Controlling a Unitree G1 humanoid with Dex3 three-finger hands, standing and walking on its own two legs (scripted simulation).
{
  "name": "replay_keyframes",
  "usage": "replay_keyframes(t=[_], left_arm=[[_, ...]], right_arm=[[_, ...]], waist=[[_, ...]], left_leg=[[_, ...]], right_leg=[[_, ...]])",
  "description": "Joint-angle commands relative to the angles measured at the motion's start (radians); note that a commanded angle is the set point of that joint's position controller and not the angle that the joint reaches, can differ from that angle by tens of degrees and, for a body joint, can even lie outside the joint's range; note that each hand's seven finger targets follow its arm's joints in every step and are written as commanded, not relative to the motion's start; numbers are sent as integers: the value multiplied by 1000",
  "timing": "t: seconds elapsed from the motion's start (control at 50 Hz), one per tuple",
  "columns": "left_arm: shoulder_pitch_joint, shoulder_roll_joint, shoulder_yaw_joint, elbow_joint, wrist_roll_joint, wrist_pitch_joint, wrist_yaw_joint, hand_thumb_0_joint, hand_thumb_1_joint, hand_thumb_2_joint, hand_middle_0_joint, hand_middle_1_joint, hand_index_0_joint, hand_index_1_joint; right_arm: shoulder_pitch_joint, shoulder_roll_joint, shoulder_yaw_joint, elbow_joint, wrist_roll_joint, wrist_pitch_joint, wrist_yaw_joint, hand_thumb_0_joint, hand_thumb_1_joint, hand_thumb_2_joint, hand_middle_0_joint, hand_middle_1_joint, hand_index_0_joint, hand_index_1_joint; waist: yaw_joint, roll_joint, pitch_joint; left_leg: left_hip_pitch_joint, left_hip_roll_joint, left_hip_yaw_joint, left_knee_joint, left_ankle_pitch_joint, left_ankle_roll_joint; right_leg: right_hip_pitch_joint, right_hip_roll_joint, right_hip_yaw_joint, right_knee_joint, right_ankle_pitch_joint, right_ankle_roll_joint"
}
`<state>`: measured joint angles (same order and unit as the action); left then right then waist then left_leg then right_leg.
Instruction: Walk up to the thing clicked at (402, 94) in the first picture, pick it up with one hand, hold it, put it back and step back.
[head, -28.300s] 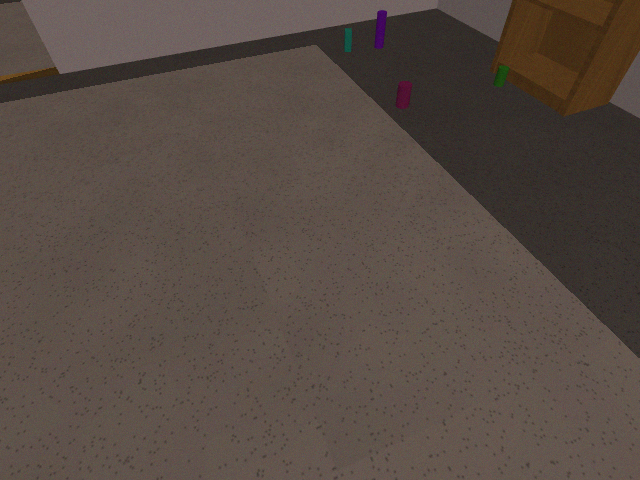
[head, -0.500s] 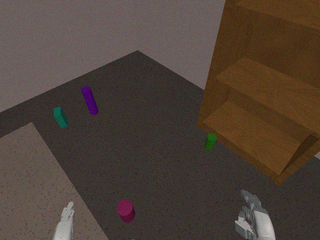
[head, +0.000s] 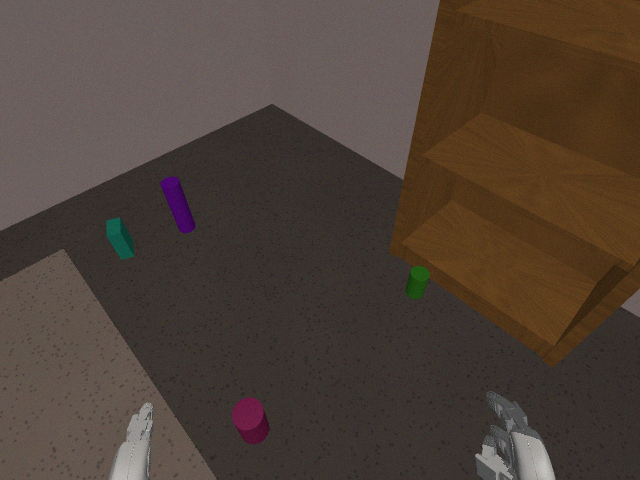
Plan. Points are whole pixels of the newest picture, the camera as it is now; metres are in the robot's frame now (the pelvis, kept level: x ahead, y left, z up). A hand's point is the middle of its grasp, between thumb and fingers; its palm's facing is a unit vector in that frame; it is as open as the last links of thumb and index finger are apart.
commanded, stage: home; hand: left
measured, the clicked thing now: (251, 421) +0.40 +0.19 -0.65
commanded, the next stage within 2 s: stand in 0.98 s
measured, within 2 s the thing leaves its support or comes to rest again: neither
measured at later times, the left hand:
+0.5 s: hand (182, 477) +0.17 +0.18 -0.06, palm faces +0.10 -0.96 -0.28, open 17.5 cm
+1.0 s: hand (179, 472) +0.17 +0.18 -0.06, palm faces +0.10 -0.96 -0.28, open 17.4 cm
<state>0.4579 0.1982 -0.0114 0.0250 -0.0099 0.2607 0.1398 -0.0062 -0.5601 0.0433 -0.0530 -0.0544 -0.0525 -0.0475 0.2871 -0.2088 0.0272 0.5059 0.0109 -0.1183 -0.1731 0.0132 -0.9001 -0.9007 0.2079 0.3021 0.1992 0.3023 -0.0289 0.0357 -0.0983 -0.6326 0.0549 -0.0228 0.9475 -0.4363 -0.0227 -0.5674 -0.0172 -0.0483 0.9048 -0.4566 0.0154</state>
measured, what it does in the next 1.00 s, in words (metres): stands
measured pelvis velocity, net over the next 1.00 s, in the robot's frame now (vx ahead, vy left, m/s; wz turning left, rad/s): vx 0.00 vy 0.00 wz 0.00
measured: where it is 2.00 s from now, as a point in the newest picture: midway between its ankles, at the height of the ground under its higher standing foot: outside the picture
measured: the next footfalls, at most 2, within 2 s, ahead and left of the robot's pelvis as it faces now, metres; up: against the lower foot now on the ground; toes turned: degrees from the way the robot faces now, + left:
none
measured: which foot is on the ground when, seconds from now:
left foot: down 0.00-1.00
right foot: down 0.00-1.00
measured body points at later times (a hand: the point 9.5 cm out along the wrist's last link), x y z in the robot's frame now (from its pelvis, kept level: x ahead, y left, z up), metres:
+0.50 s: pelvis +0.00 +0.00 +0.00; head +0.02 +0.00 +0.45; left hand +0.16 +0.23 -0.04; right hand +0.16 -0.24 -0.07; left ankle +0.03 +0.13 -0.69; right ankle +0.00 -0.13 -0.69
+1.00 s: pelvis +0.00 +0.00 +0.00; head +0.02 +0.01 +0.45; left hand +0.16 +0.23 -0.04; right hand +0.16 -0.23 -0.07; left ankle +0.03 +0.13 -0.69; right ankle +0.00 -0.13 -0.69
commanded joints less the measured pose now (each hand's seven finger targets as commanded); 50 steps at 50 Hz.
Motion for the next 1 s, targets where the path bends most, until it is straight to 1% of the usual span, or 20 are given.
replay_keyframes(t=[0.0, 0.04, 0.06, 0.1, 0.2, 0.26, 0.28, 0.34, 0.36, 0.4, 0.44, 0.46, 0.52, 0.54, 0.6, 0.62, 0.7, 0.74, 0.8, 0.98], left_arm=[[-31, 103, 58, -196, 11, -58, 9, 0, -544, 59, -50, -56, -49, -56], [-29, 99, 58, -177, 11, -58, 6, 0, -545, 59, -50, -56, -49, -56], [-19, 104, 61, -186, 13, -57, 7, 0, -537, 64, -50, -57, -50, -57], [-37, 102, 58, -184, 12, -59, 6, 0, -582, 37, -46, -50, -46, -50], [-44, 97, 51, -195, 11, -63, 7, 0, -556, 53, -48, -55, -48, -54], [-23, 107, 67, -168, 11, -64, 8, 0, -582, 37, -46, -51, -46, -50], [-40, 100, 53, -191, 11, -66, 7, 0, -562, 49, -48, -54, -48, -54], [-13, 100, 62, -174, 13, -66, 6, 0, -565, 47, -47, -54, -47, -53], [-29, 97, 52, -188, 12, -70, 5, 0, -546, 59, -49, -57, -49, -56], [-15, 104, 66, -165, 12, -69, 7, 0, -553, 54, -49, -56, -49, -55], [-44, 86, 42, -180, 11, -72, 4, 0, -563, 49, -48, -54, -48, -54], [-36, 94, 58, -182, 11, -72, 8, 0, -560, 51, -48, -55, -48, -55], [-26, 104, 62, -188, 11, -75, 7, 0, -568, 46, -47, -54, -47, -53], [-20, 89, 49, -184, 13, -74, 6, 0, -550, 56, -49, -56, -49, -56], [-22, 104, 67, -185, 14, -74, 8, 0, -560, 50, -48, -55, -48, -55], [-22, 96, 54, -179, 15, -73, 6, 0, -571, 44, -47, -53, -47, -53], [-25, 94, 58, -164, 13, -75, 9, 0, -530, 68, -51, -60, -51, -60], [-19, 90, 52, -180, 15, -75, 8, 0, -567, 47, -47, -54, -47, -53], [-21, 93, 53, -176, 15, -75, 9, 0, -542, 61, -50, -58, -50, -57], [-27, 99, 60, -189, 13, -79, 9, 0, -546, 59, -49, -58, -50, -57]], right_arm=[[-82, -110, -44, -160, -4, -61, -15, 0, -898, -901, 200, 301, 200, 301], [-77, -117, -50, -152, -6, -64, -17, 0, -898, -901, 200, 301, 200, 301], [-74, -116, -52, -153, -6, -66, -18, 0, -898, -901, 200, 301, 200, 301], [-81, -114, -49, -151, -5, -67, -17, 0, -898, -901, 200, 301, 200, 301], [-76, -116, -49, -145, -5, -71, -17, 0, -898, -901, 200, 301, 200, 301], [-81, -114, -49, -147, -5, -70, -21, 0, -899, -901, 200, 300, 200, 300], [-82, -112, -46, -148, -6, -73, -21, 0, -899, -901, 200, 300, 200, 300], [-71, -116, -53, -141, -8, -72, -24, 0, -899, -901, 200, 300, 200, 300], [-79, -113, -48, -141, -7, -74, -21, 0, -899, -901, 200, 300, 200, 300], [-80, -112, -49, -139, -7, -70, -21, 0, -899, -901, 200, 300, 200, 300], [-81, -113, -49, -138, -7, -72, -18, 0, -899, -901, 200, 300, 200, 300], [-83, -117, -52, -139, -8, -74, -19, 0, -899, -901, 200, 300, 200, 300], [-85, -109, -43, -146, -7, -72, -17, 0, -899, -901, 200, 300, 200, 300], [-77, -110, -47, -141, -8, -74, -19, 0, -899, -901, 200, 300, 200, 300], [-77, -111, -50, -136, -8, -74, -19, 0, -900, -901, 200, 300, 200, 300], [-71, -117, -54, -136, -9, -74, -19, 0, -899, -901, 200, 300, 200, 300], [-78, -115, -51, -135, -8, -74, -17, 0, -899, -901, 200, 300, 200, 300], [-73, -112, -52, -134, -10, -76, -17, 0, -899, -901, 200, 300, 200, 300], [-66, -115, -54, -130, -9, -75, -17, 0, -899, -901, 200, 300, 200, 300], [-81, -113, -48, -135, -10, -72, -10, 0, -899, -901, 200, 300, 200, 300]], waist=[[8, -26, -80], [1, -15, -71], [4, -20, -107], [3, -24, -70], [5, 6, -77], [10, -31, -74], [6, -14, -74], [4, -27, -111], [3, -33, -87], [8, -29, -93], [2, 0, -66], [6, -2, -79], [12, -7, -68], [1, -11, -87], [14, -1, -100], [7, -1, -105], [9, -14, -69], [13, 10, -112], [9, 5, -103], [18, 20, -84]], left_leg=[[92, -45, 28, -156, 112, 27], [91, -46, 30, -154, 105, 27], [102, -46, 31, -147, 131, 27], [88, -45, 28, -157, 102, 28], [105, -41, 24, -168, 109, 23], [85, -45, 27, -159, 108, 28], [94, -44, 28, -160, 107, 27], [115, -45, 32, -144, 158, 28], [107, -45, 33, -143, 158, 28], [100, -47, 31, -147, 146, 28], [102, -43, 26, -164, 118, 25], [104, -40, 21, -172, 112, 23], [99, -43, 24, -169, 116, 24], [118, -40, 24, -162, 141, 24], [116, -41, 23, -160, 169, 22], [129, -37, 18, -164, 181, 21], [103, -38, 20, -171, 121, 22], [130, -37, 17, -169, 166, 19], [133, -36, 20, -161, 205, 19], [121, -35, 14, -176, 173, 17]], right_leg=[[17, 31, -8, -178, 127, -13], [15, 31, -8, -180, 124, -12], [30, 30, -7, -177, 151, -12], [14, 31, -9, -179, 120, -13], [10, 34, -12, -167, 120, -18], [20, 31, -10, -179, 121, -14], [13, 31, -9, -177, 122, -13], [37, 30, -6, -174, 177, -11], [35, 28, -5, -175, 179, -10], [34, 29, -5, -178, 166, -11], [14, 32, -11, -172, 131, -16], [17, 35, -15, -168, 122, -18], [18, 33, -15, -176, 124, -17], [23, 34, -13, -169, 150, -16], [34, 35, -17, -162, 174, -18], [33, 38, -21, -152, 182, -19], [23, 36, -18, -169, 129, -18], [35, 38, -21, -153, 166, -20], [33, 38, -19, -150, 205, -20], [31, 36, -21, -149, 170, -24]])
